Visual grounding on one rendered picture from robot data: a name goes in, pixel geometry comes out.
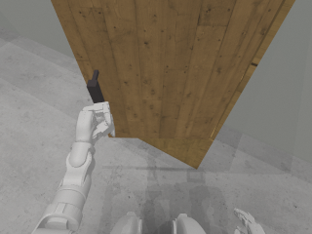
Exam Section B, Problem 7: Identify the robot left shin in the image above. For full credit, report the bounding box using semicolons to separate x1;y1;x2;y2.
126;212;136;216

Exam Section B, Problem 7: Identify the handle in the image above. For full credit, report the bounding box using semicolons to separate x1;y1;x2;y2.
86;69;105;103

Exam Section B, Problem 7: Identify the robot left forearm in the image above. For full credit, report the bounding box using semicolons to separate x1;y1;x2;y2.
31;141;96;234

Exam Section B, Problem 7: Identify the robot right hand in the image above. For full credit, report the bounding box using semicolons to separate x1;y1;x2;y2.
233;208;265;234

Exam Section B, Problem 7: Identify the cupboard door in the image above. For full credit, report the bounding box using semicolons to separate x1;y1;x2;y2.
51;0;283;139

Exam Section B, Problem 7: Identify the robot shin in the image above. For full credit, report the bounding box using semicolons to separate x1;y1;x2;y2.
126;212;136;216
177;214;187;218

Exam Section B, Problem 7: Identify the robot left hand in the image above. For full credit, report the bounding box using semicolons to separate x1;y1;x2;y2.
75;101;116;146

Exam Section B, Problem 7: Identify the robot right shin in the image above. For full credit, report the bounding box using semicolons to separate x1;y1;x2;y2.
177;214;187;218

